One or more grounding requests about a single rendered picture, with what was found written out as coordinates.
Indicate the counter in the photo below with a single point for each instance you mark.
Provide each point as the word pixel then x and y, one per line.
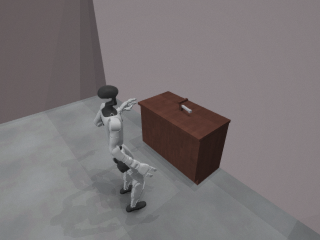
pixel 191 142

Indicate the robot right hand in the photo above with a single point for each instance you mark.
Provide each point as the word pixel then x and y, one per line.
pixel 143 169

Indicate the tap lever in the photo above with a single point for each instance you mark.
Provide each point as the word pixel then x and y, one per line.
pixel 187 109

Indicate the robot right forearm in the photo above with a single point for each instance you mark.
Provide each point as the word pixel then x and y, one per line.
pixel 121 156

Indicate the robot left upper arm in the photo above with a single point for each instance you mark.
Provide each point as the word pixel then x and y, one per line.
pixel 97 121

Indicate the left robot shin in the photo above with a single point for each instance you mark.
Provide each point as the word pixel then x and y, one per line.
pixel 127 180

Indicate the robot left hand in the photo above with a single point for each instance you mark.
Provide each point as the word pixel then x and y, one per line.
pixel 127 105

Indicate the robot right upper arm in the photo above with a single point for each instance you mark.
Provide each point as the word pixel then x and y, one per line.
pixel 114 133

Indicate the left robot thigh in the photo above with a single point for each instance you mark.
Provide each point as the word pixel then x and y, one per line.
pixel 127 152

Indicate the robot left forearm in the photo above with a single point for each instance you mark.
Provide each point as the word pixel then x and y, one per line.
pixel 119 110

